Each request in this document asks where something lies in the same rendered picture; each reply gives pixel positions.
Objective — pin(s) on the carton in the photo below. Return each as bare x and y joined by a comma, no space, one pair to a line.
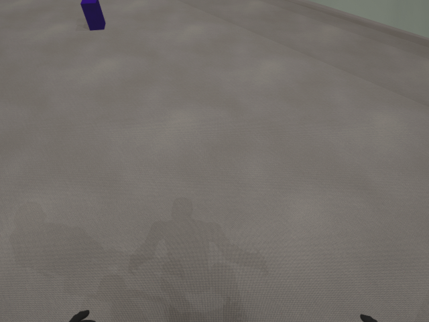
93,13

